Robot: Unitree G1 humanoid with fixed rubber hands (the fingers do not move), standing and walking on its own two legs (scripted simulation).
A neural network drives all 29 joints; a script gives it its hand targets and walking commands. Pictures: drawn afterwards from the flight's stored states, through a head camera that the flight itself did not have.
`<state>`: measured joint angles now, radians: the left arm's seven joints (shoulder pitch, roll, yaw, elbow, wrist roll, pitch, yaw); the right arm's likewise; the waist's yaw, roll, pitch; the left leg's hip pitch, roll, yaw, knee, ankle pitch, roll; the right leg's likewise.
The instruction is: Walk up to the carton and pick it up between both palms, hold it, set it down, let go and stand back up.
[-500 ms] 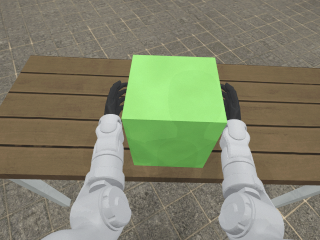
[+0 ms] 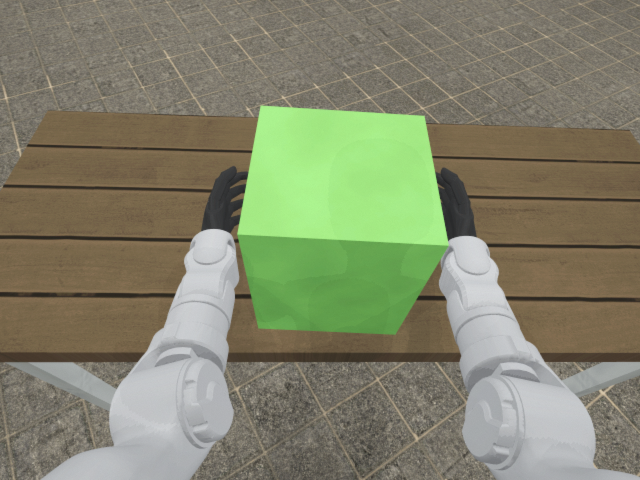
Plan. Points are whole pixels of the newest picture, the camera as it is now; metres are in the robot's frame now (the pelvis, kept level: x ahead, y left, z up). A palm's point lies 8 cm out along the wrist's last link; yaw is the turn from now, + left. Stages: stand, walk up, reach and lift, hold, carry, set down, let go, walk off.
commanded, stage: set down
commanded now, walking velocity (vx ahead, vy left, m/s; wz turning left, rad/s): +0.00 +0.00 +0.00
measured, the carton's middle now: (334, 231) +0.43 +0.05 +0.02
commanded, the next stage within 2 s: none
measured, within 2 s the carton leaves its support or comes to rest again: neither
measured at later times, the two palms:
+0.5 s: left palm (165, 213) +0.40 +0.28 +0.05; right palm (480, 211) +0.47 -0.14 +0.07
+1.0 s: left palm (134, 152) +0.41 +0.28 +0.15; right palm (510, 156) +0.47 -0.13 +0.16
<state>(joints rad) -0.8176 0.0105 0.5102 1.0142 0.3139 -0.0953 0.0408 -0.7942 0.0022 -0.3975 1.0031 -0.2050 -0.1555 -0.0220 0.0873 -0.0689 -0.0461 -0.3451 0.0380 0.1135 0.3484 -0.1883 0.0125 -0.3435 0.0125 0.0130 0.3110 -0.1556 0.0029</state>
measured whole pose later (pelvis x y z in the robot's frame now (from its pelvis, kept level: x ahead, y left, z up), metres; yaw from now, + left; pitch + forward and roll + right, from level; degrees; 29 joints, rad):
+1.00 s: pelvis -0.03 -0.02 -0.01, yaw +4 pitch +18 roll -1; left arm -1.20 0.41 -0.10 1.34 -0.37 0.01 0.03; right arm -1.18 -0.35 0.18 1.30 0.49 0.04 -0.04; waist 0.07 -0.05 -0.22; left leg -0.60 0.04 0.03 0.46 -0.17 -0.01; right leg -0.56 0.01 -0.06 0.41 -0.16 -0.02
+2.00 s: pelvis -0.03 -0.01 +0.00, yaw +4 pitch +1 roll +0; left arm -0.44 0.28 0.14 0.48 -0.18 0.26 0.01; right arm -0.44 -0.25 0.03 0.58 0.34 0.11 -0.08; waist 0.05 -0.04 -0.02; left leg -0.20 0.03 0.05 0.35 -0.16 -0.01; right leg -0.18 0.01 -0.05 0.33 -0.17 -0.02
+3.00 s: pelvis -0.01 +0.00 +0.00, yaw +2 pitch -1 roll +0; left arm 0.26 0.23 -0.01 0.26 -0.19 -0.21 0.05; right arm 0.28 -0.18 0.05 0.29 0.25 -0.27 0.01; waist 0.06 -0.02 0.02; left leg -0.10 0.02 0.08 0.33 -0.20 0.00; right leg -0.09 0.00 -0.01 0.30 -0.18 0.00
